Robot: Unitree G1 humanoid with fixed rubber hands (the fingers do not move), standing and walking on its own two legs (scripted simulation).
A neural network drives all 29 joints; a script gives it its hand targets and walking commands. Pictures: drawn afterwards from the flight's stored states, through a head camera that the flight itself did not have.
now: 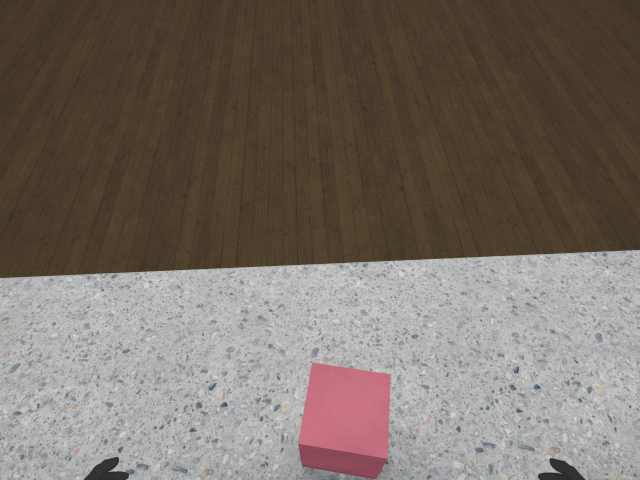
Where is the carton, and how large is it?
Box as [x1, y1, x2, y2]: [298, 363, 390, 478]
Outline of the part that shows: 312,363 298,441 302,465 375,478 387,458 390,374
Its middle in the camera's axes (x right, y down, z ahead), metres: +0.07 +0.51 +1.06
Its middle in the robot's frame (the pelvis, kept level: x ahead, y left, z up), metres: +0.37 -0.05 -0.66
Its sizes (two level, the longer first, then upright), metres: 0.210 0.200 0.250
